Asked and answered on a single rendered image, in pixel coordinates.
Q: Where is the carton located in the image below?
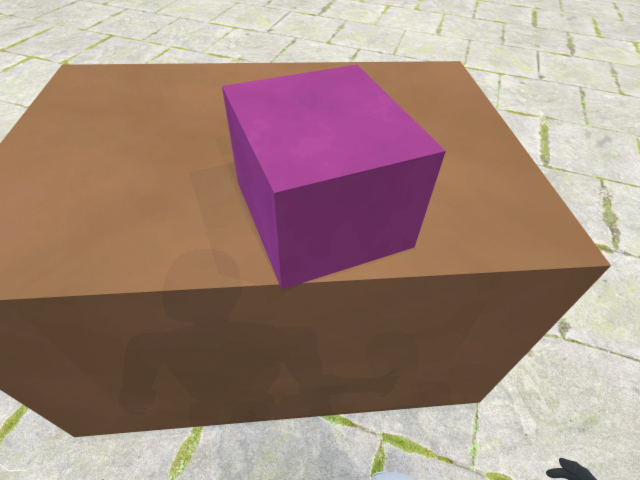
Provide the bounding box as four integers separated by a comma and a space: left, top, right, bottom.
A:
222, 65, 446, 289

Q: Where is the robot right hand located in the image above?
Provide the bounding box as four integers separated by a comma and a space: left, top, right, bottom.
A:
546, 458, 597, 480

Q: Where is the pedestal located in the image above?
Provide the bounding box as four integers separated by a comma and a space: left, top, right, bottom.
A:
0, 61, 611, 437

